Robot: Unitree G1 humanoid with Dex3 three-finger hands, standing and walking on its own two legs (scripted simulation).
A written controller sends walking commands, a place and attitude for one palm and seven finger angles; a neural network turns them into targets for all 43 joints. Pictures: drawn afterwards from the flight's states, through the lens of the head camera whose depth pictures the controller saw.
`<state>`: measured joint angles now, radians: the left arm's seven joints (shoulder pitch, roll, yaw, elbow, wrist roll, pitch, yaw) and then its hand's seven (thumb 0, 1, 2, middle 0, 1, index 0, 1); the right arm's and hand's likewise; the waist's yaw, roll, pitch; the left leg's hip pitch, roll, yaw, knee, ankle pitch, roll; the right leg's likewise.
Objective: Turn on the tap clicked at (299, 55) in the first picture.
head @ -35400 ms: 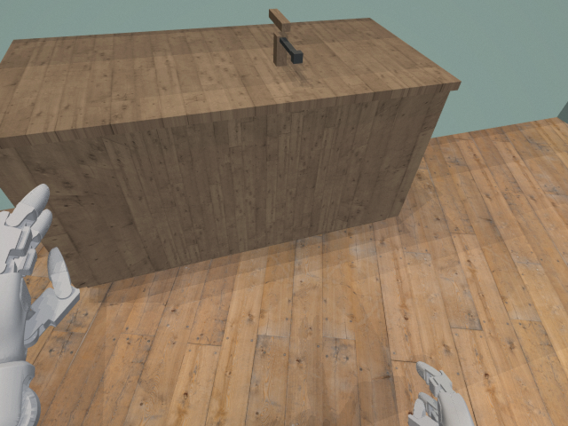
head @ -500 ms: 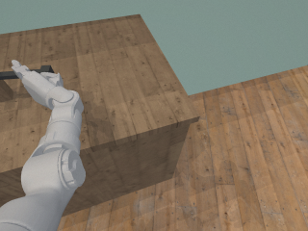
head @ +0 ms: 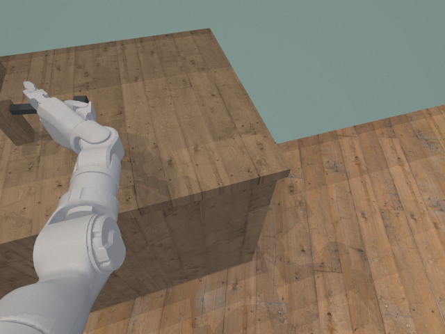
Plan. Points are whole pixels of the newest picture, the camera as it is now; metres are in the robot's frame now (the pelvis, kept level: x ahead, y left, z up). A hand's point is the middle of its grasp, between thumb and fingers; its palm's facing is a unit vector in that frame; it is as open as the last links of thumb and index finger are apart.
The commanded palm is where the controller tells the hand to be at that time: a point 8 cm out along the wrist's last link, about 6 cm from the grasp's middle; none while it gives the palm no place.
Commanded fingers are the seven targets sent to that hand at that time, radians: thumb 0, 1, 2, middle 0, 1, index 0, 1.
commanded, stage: lift the hand up off the lever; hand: left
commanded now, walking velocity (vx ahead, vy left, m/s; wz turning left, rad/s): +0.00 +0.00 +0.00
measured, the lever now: (81, 105) +0.56 +0.27 +0.09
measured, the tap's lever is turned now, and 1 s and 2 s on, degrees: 79 79 79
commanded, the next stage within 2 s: draw the hand back beside the body in 1.12 s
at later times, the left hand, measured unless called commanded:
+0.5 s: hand (80, 102) +0.49 +0.23 +0.16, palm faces +0.79 -0.61 -0.08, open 7.8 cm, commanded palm +0.43 +0.25 +0.16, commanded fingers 0.00 0.90 0.90 -0.15 -0.15 -0.15 -0.15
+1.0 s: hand (82, 96) +0.48 +0.21 +0.18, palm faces +0.78 -0.62 -0.09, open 7.8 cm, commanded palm +0.43 +0.24 +0.18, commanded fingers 0.00 0.90 0.90 -0.15 -0.15 -0.15 -0.15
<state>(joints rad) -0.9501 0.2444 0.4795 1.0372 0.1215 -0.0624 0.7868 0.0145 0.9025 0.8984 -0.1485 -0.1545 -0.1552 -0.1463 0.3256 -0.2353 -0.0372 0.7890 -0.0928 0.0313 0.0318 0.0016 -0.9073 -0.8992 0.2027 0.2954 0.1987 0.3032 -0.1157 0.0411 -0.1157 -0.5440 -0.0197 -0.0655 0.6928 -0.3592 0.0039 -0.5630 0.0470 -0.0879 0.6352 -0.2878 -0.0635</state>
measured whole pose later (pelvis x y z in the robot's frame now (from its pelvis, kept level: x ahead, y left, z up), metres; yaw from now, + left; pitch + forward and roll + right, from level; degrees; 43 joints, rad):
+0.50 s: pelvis +0.00 +0.00 +0.01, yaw -1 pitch +10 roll -1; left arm -0.89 0.24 0.48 0.94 0.10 0.01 0.76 0.01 0.90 0.90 -0.15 -0.15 -0.16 -0.15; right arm 0.34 -0.24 -0.04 0.79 -0.08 0.04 0.01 0.00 -0.91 -0.90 0.20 0.30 0.20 0.30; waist -0.10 0.05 -0.11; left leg -0.46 -0.01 -0.06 0.63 -0.34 0.00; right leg -0.48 0.05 -0.07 0.58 -0.27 -0.06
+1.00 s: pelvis +0.00 +0.00 +0.01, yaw +0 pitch +8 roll +0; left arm -0.93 0.19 0.44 0.90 0.10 0.11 0.79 0.01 0.90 0.90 -0.15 -0.15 -0.16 -0.15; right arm 0.26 -0.22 -0.03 0.80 -0.07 0.03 -0.01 0.00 -0.91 -0.90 0.20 0.30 0.20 0.30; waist -0.07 0.05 -0.10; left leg -0.40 -0.03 -0.06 0.58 -0.31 0.01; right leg -0.43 0.04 -0.07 0.55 -0.25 -0.06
